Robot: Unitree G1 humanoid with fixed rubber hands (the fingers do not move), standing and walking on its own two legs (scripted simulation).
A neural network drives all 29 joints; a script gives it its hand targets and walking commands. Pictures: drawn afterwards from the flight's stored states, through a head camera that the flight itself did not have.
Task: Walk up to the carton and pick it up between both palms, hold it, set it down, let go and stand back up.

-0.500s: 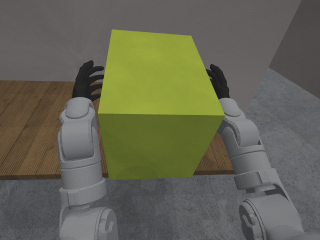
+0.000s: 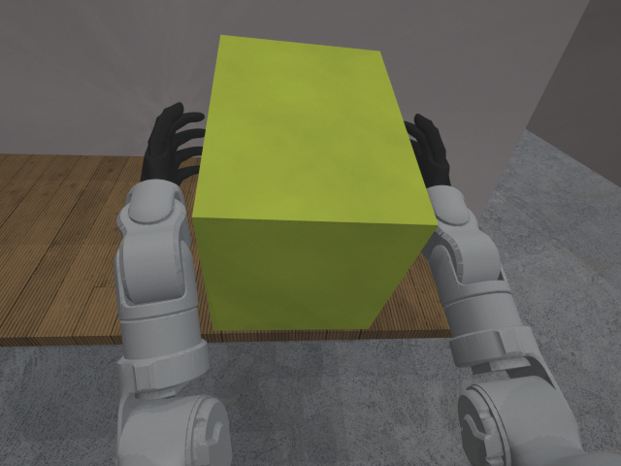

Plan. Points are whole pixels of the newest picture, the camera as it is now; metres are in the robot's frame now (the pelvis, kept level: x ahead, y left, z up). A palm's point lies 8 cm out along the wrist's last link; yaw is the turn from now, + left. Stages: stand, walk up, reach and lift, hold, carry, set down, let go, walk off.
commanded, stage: set down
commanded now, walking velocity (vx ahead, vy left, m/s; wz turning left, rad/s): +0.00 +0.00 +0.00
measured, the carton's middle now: (297, 188) +0.41 +0.01 +0.17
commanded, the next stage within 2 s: none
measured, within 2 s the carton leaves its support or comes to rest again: neither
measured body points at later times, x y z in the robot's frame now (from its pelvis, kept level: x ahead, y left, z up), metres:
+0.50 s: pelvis +0.03 +0.00 +0.00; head +0.03 +0.03 +0.45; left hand +0.41 +0.14 +0.17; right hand +0.40 -0.16 +0.15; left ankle +0.03 +0.12 -0.75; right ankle +0.01 -0.10 -0.75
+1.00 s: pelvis +0.03 +0.00 +0.00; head +0.03 +0.03 +0.45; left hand +0.43 +0.15 +0.15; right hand +0.42 -0.16 +0.13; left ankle +0.03 +0.12 -0.75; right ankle +0.01 -0.10 -0.75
